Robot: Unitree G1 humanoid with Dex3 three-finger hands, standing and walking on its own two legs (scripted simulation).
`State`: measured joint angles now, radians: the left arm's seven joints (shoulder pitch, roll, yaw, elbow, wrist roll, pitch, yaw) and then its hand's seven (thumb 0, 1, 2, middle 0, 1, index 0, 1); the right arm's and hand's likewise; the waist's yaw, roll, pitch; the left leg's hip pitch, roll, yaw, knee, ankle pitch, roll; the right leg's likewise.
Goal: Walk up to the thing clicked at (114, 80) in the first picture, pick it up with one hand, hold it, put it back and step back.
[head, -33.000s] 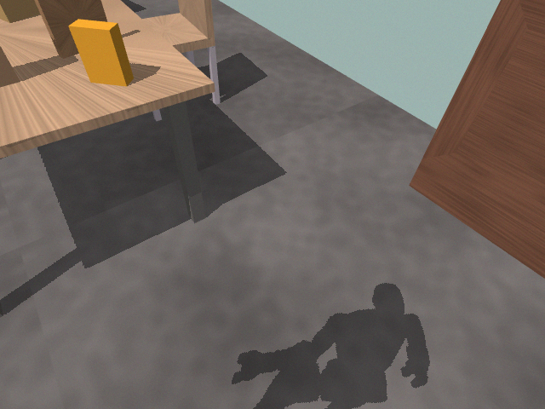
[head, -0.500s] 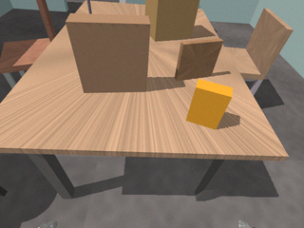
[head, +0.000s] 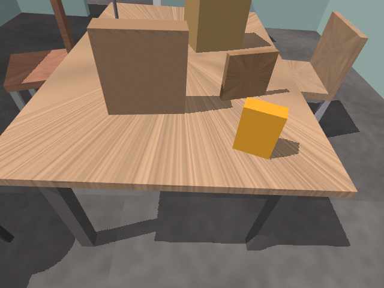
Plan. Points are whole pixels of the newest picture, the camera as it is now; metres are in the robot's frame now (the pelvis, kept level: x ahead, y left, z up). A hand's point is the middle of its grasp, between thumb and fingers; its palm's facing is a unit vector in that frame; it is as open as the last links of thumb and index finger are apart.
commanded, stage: home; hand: right
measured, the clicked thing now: (258, 129) +0.55 -0.20 +0.02
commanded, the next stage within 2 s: stand in 1.08 s
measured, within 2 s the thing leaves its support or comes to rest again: neither
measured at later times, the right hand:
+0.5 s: hand out of the picture +0.09 -0.25 -0.15, palm faces -0.07 +0.93 -0.36, open 17.0 cm
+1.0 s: hand out of the picture +0.10 -0.24 -0.15, palm faces -0.06 +0.93 -0.36, open 16.9 cm
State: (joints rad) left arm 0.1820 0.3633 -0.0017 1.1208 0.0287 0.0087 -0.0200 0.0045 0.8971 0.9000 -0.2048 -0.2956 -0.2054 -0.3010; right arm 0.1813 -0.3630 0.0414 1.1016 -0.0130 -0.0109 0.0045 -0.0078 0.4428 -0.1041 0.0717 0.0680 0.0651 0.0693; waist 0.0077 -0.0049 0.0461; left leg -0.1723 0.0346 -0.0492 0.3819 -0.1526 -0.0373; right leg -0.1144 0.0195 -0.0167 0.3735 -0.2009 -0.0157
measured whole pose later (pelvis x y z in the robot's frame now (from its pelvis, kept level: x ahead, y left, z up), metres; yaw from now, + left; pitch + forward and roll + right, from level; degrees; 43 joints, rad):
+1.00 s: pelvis +0.02 +0.01 +0.00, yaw +1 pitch -2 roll +0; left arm 0.12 0.36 0.01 1.13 0.02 0.00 -0.01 0.00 0.90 0.90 -0.20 -0.30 -0.21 -0.30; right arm 0.12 -0.36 0.03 1.12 -0.01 -0.01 0.00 -0.01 0.43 -0.11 0.07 0.07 0.07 0.07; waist 0.01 -0.01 0.06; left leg -0.14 0.01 -0.05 0.34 -0.16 -0.02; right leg -0.07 0.00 -0.02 0.32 -0.20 0.00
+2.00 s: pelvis +0.03 +0.01 +0.00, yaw +1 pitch -2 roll +0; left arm 0.13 0.35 0.01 1.12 0.02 0.00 -0.01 0.00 0.90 0.90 -0.20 -0.30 -0.21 -0.30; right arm 0.12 -0.35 0.02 1.12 -0.01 -0.01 0.00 0.00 -0.90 -0.89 0.21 0.30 0.20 0.30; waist 0.01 0.00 0.05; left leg -0.14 0.01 -0.06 0.33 -0.16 -0.02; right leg -0.07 -0.01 -0.03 0.31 -0.21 0.00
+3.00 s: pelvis +0.03 +0.01 +0.00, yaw +2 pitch -2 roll +0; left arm 0.13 0.35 0.01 1.12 0.02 -0.01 -0.01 0.00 0.90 0.90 -0.20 -0.30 -0.21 -0.30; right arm 0.12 -0.35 0.02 1.12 0.00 -0.01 0.00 0.00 -0.90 -0.89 0.21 0.30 0.20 0.30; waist 0.01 0.00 0.06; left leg -0.14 0.01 -0.07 0.33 -0.16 -0.03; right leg -0.06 -0.01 -0.04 0.31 -0.21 0.00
